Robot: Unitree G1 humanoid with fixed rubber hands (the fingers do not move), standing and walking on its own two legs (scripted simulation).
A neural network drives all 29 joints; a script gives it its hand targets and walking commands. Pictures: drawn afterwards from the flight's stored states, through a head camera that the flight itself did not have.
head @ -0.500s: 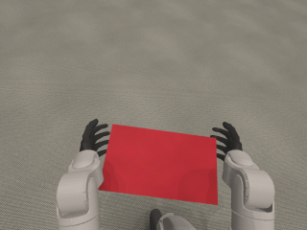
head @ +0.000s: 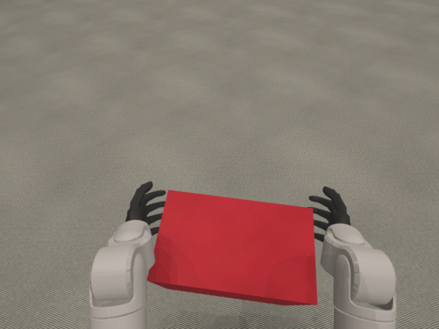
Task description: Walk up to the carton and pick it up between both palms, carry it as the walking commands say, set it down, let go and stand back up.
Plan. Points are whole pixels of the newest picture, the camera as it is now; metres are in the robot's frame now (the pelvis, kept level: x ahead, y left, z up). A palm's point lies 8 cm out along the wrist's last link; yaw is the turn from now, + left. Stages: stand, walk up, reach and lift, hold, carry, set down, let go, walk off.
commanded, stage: carry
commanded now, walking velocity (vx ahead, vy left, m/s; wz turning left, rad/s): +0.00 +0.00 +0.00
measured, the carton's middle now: (231, 253) +0.26 -0.02 +0.01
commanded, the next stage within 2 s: none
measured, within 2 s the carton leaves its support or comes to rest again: neither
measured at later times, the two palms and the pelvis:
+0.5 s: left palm (157, 282) +0.17 +0.09 +0.12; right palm (402, 295) +0.14 -0.22 +0.11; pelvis -0.09 -0.03 +0.01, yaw -4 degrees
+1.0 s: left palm out of the picture +0.08 +0.05 +0.13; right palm out of the picture +0.03 -0.26 +0.10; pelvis -0.19 -0.06 +0.01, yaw -5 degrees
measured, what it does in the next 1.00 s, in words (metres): walks backwards: left foot, then left foot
